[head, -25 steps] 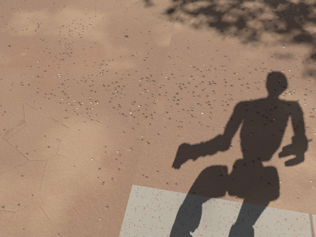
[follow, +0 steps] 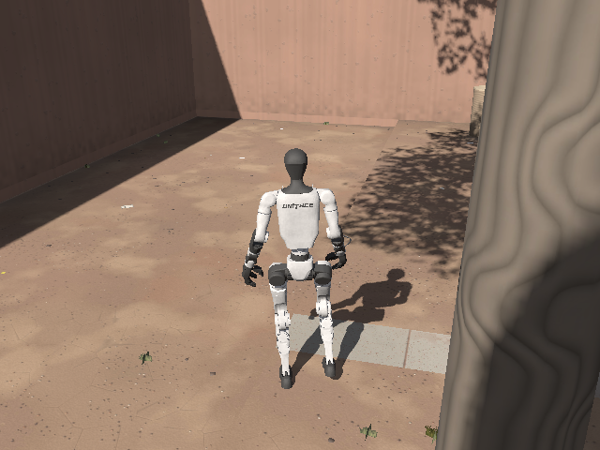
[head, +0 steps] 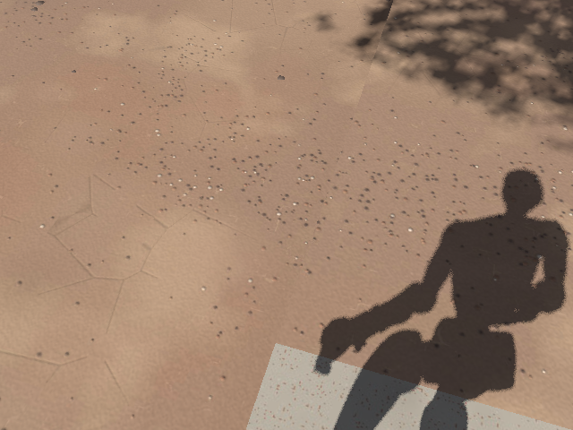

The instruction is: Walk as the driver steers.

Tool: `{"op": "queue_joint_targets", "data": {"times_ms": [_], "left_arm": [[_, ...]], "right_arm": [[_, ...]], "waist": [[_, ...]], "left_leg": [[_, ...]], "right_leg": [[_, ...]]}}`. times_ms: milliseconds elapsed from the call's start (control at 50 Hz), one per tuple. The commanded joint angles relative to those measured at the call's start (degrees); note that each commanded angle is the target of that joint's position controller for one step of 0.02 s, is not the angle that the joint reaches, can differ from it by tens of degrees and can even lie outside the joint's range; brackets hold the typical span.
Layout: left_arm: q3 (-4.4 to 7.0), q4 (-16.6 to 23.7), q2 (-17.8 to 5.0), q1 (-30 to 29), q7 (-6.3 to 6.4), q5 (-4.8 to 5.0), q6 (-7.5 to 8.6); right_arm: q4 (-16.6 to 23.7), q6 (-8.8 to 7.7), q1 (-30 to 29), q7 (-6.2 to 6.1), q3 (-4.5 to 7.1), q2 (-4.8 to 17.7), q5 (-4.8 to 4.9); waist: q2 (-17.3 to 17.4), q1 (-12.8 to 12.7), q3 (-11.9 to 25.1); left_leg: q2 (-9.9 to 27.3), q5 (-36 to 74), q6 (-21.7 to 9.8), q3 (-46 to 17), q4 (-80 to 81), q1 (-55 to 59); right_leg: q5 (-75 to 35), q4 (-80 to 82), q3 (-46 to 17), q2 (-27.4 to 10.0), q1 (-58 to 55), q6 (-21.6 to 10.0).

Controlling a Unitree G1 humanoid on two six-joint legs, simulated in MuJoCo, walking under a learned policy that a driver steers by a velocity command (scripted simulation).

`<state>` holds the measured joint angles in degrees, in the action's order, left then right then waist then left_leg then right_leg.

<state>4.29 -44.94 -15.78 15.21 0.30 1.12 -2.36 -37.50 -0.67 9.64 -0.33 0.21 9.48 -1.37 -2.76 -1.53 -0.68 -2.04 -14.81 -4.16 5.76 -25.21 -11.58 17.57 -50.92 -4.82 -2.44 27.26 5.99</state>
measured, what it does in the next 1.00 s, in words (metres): walks ahead: right foot, then left foot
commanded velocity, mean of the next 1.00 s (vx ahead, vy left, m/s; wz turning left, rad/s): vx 0.15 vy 0.00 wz -0.20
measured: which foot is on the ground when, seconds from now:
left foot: down 0.00-0.26, up 0.28-0.76, down 0.78-1.00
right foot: up 0.00-0.24, down 0.26-0.78, up 0.80-1.00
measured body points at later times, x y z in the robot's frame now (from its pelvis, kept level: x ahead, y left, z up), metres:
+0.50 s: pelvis -0.01 -0.06 +0.00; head +0.02 -0.10 +0.45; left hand +0.22 +0.17 -0.08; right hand +0.08 -0.38 -0.10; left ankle +0.04 +0.09 -0.66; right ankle -0.03 -0.14 -0.74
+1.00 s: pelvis +0.12 -0.05 +0.01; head +0.14 -0.02 +0.46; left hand +0.35 +0.16 -0.09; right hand +0.08 -0.31 -0.10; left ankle +0.06 +0.05 -0.74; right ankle +0.15 -0.22 -0.67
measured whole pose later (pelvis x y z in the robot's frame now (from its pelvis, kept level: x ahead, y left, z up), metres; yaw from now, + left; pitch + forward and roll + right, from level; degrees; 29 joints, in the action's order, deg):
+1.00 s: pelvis +0.12 -0.05 +0.01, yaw -11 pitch +2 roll -2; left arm 2.9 -38.4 -17.1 8.1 -1.3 -0.2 5.3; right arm -41.7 -3.6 26.5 0.1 1.9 13.0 0.6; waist -2.2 2.8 0.3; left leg -2.8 -15.8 -4.1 -5.5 -18.4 -4.6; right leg 10.9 -53.1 -2.5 -1.1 34.5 1.2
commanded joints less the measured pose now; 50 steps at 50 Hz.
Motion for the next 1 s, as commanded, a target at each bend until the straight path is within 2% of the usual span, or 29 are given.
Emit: {"op": "queue_joint_targets", "data": {"times_ms": [20, 80, 140, 180, 240, 260, 280, 300, 320, 340, 360, 380, 420, 480, 500, 520, 560, 580, 680, 740, 760, 780, 800, 820, 840, 860, 880, 920, 1000], "left_arm": [[0.28, 8.0, -4.99, -7.32, 0.97, 0.13, -0.49], [0.22, 8.33, -4.74, -6.74, 1.32, 0.24, -1.25], [0.01, 8.86, -3.76, -6.65, 0.94, 0.32, -1.23], [-0.01, 9.47, -3.51, -6.86, 0.1, 0.56, -0.95], [0.45, 9.18, -3.72, -4.0, -1.16, 0.56, -0.6], [1.44, 9.11, -6.55, -2.66, -0.78, 0.16, -0.38], [3.28, 9.94, -13.48, -0.49, 0.22, -0.53, -0.1], [3.34, 10.99, -15.11, 0.62, -0.11, -2.29, 0.79], [2.76, 11.18, -12.9, 0.07, -0.44, -2.56, 1.76], [2.36, 11.14, -11.68, -3.3, -0.24, -1.99, 2.24], [2.26, 11.57, -10.86, -6.93, 0.25, -0.94, 2.09], [1.79, 11.99, -9.83, -9.09, 0.7, -0.03, 1.87], [1.36, 12.46, -9.4, -9.79, 1.39, -0.37, 1.26], [1.2, 12.63, -9.16, -8.78, 1.86, -0.7, 0.86], [1.12, 12.64, -9.04, -8.68, 2.01, -0.77, 0.73], [1.05, 12.42, -8.91, -7.75, 2.1, -0.69, 0.64], [0.91, 11.88, -9.16, -5.53, 1.84, -0.74, 0.74], [0.79, 11.65, -9.36, -5.08, 1.59, -0.93, 0.91], [0.27, 9.82, -9.64, -3.62, 0.42, -0.85, 2.43], [-0.2, 8.75, -8.82, -3.94, -0.24, -0.35, 3.32], [-0.68, 8.66, -7.36, -4.35, -0.37, -0.6, 3.8], [-1.6, 9.22, -4.37, -6.06, -0.44, -1.05, 4.47], [-1.87, 12.0, -2.79, -8.01, -0.53, -1.11, 5.78], [-0.72, 13.65, -7.18, -12.06, -0.14, -0.38, 7.15], [-0.03, 13.41, -8.78, -11.71, -0.33, 0.62, 8.05], [-0.34, 12.52, -7.63, -10.97, -0.67, 0.44, 8.52], [-0.41, 12.39, -6.98, -11.17, -0.94, -0.4, 8.94], [-0.3, 12.21, -5.99, -11.9, -1.44, -1.44, 9.21], [-1.5, 12.02, -2.27, -16.02, -1.8, -1.38, 8.88]], "right_arm": [[3.52, 1.6, 0.51, -1.5, 4.61, 13.57, 0.46], [3.63, 2.31, -0.84, -1.3, 4.78, 12.83, 0.77], [3.73, 2.39, -2.85, -1.32, 5.24, 13.13, 0.96], [3.66, 2.43, -3.5, -1.38, 5.52, 13.39, 1.11], [2.96, 2.81, -4.24, -1.87, 6.08, 14.18, 2.68], [1.87, 2.49, -1.32, -1.7, 6.05, 13.38, 2.56], [3.66, 1.91, -2.95, -1.43, 5.07, 10.18, 0.42], [6.95, 1.46, -8.75, -1.57, 4.33, 9.18, -0.26], [6.59, 1.38, -10.12, -1.41, 5.2, 11.96, 0.71], [5.95, 1.41, -9.16, -1.25, 5.55, 12.56, 1.51], [4.7, 1.4, -7.57, -1.63, 5.78, 12.5, 1.23], [4.53, 1.48, -7.07, -2.04, 6.1, 13.32, 0.7], [3.89, 1.43, -4.79, -1.95, 5.88, 12.08, 0.72], [3.89, 1.41, -4.72, -1.97, 5.23, 10.71, 1.08], [3.94, 1.41, -4.94, -1.92, 4.96, 10.34, 1.08], [3.9, 1.31, -4.74, -1.68, 4.73, 10.24, 1.15], [4.45, 0.77, -5.93, -0.93, 4.57, 10.57, 1.64], [4.89, 0.25, -6.56, -0.56, 4.67, 11.08, 1.91], [4.33, -2.74, -5.31, 1.17, 4.28, 11.06, 2.82], [1.76, -3.9, 0.54, 1.72, 4.01, 9.69, 3.15], [0.6, -4.11, 3.88, 1.62, 4.15, 9.96, 3.03], [-0.4, -4.44, 8.87, 1.46, 4.44, 11.36, 2.88], [-0.73, -4.7, 13.22, 1.49, 6.1, 18.32, 2.28], [-0.95, -5.09, 16.96, 2.03, 6.52, 18.72, 2.02], [-0.62, -5.57, 15.53, 1.96, 5.59, 16.2, 1.83], [0.26, -5.74, 14.12, 1.72, 5.18, 14.87, 1.62], [0.67, -5.5, 13.24, 1.39, 4.98, 14.26, 1.67], [0.75, -4.52, 13.04, 0.75, 4.14, 12.39, 1.85], [0.07, -3.17, 14.27, -0.46, 4.13, 12.8, 2.15]], "waist": [[8.36, 4.06, 3.24], [8.11, 3.81, 1.31], [8.99, 3.16, 3.03], [9.94, 2.95, 4.62], [10.72, 0.37, 6.33], [6.58, 0.21, 7.41], [-7.18, 0.6, 9.04], [-14.07, -2.06, 10.32], [-5.5, -3.53, 11.09], [-3.82, -1.37, 7.63], [-1.49, 0.33, 6.04], [-1.86, 1.12, 5.03], [-2.85, 2.28, 6.63], [-3.18, 1.44, 7.19], [-3.58, 1.05, 7.3], [-3.95, 0.39, 8.19], [-5.65, -1.5, 6.42], [-6.86, -1.91, 4.41], [-6.36, -2.35, -0.26], [-3.96, 1.15, -1.16], [-2.94, 2.64, -0.48], [1.01, 4.49, 0.87], [14.32, 4.18, 1.61], [16.22, 7.07, -0.5], [11.17, 5.65, -2.79], [9.0, 4.72, -3.01], [7.28, 4.37, -3.02], [7.34, 3.47, -1.92], [8.53, 4.53, -1.87]], "left_leg": [[20.37, 29.29, -10.91, -12.36, 5.37, 8.48], [22.01, 29.43, -12.28, -12.91, 5.38, 8.68], [21.41, 35.66, -11.65, -9.86, 3.46, 9.3], [21.02, 38.49, -10.55, -7.92, 1.45, 10.35], [19.05, 32.94, -5.88, -3.58, -5.06, 8.32], [16.44, 23.16, -1.55, -0.51, -10.83, 2.85], [10.49, 2.52, 4.3, 4.6, -26.48, -13.05], [1.52, -25.32, 7.96, -1.1, -38.38, -25.68], [2.58, -25.06, 8.42, -7.46, -45.11, -28.04], [3.72, -20.13, 8.11, -8.6, -45.88, -28.92], [4.13, -15.46, 8.11, -9.0, -43.54, -29.0], [4.11, -11.78, 8.6, -9.03, -42.15, -28.54], [2.26, -7.18, 9.67, -7.98, -42.24, -24.34], [1.67, -4.75, 10.33, -7.81, -34.38, -23.43], [1.92, -4.25, 10.3, -7.85, -31.62, -22.43], [2.17, -3.58, 10.05, -7.54, -28.97, -21.0], [2.34, -3.45, 8.96, -6.83, -24.83, -19.91], [2.36, -4.34, 8.33, -6.71, -22.98, -19.87], [2.59, -7.36, 3.98, -4.43, -13.77, -14.25], [0.61, -2.22, 0.59, -2.35, -2.96, -2.58], [1.09, -1.96, -0.24, -4.1, -1.6, 2.49], [5.83, -3.51, -2.01, -11.72, 1.43, 8.43], [16.0, -12.57, -9.27, -32.8, 8.06, 15.6], [23.34, -16.43, -15.98, -49.23, 13.97, 18.13], [23.28, -16.0, -15.77, -47.9, 13.74, 18.78], [20.3, -13.11, -14.11, -42.45, 13.32, 18.85], [18.11, -7.26, -12.61, -37.76, 13.23, 18.47], [14.03, 4.61, -10.16, -30.11, 13.68, 15.2], [9.33, 16.03, -8.18, -21.64, 13.38, 8.22]], "right_leg": [[7.19, 0.52, 2.59, -1.53, 3.86, 0.1], [10.36, -0.69, 3.06, -2.03, 5.43, -0.28], [10.57, 2.21, 5.42, -1.24, 2.06, -1.15], [8.98, 6.6, 7.14, -0.25, -0.55, -2.25], [-3.54, 22.82, 9.96, 2.19, -9.83, -6.13], [-15.17, 27.44, 5.96, 1.57, -17.32, -8.56], [-37.61, 27.85, -10.81, -9.9, -29.12, -13.92], [-49.8, 28.17, -25.33, -20.95, -29.92, -27.23], [-43.97, 29.49, -22.09, -19.79, -29.22, -29.01], [-38.84, 28.97, -16.45, -15.91, -26.69, -25.39], [-34.32, 28.94, -13.33, -12.3, -24.8, -21.96], [-35.06, 28.89, -12.16, -10.95, -23.34, -20.45], [-37.62, 28.65, -10.34, -8.84, -20.67, -20.14], [-33.19, 28.41, -10.79, -8.01, -21.79, -19.9], [-31.32, 28.18, -10.97, -7.97, -21.74, -19.75], [-22.88, 29.14, -11.5, -7.72, -21.48, -19.78], [1.21, 32.96, -15.15, -7.78, -19.15, -20.34], [8.2, 34.49, -17.38, -8.25, -17.72, -20.63], [15.35, 35.95, -18.92, -9.7, -15.11, -20.31], [15.98, 33.35, -15.59, -8.09, -9.46, -18.75], [14.08, 30.37, -13.73, -6.65, -7.14, -17.42], [9.48, 20.93, -8.81, -3.55, -3.09, -14.62], [7.2, 4.8, 2.22, 5.13, 9.59, -9.38], [15.09, -7.55, 1.21, 5.58, 20.72, -7.29], [12.01, -13.29, -1.36, 3.16, 25.17, -7.44], [6.73, -14.91, -1.51, 1.82, 26.07, -7.56], [2.19, -13.74, -0.85, 0.9, 26.6, -7.37], [-3.46, -8.46, 0.5, -0.06, 21.76, -6.07], [-11.88, 5.32, 4.1, 2.64, 13.22, -3.36]]}}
